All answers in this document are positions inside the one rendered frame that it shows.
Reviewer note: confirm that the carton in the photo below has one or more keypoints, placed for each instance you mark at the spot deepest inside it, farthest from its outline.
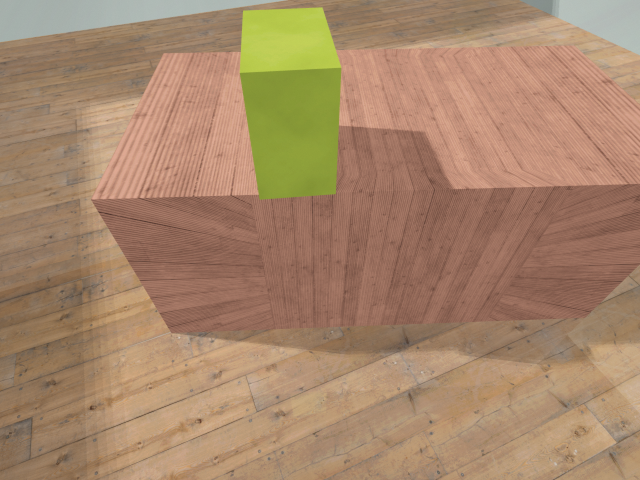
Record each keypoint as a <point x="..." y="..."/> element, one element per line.
<point x="291" y="80"/>

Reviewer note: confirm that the pedestal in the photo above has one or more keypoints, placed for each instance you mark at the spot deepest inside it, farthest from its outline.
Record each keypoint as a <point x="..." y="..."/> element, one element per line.
<point x="473" y="184"/>

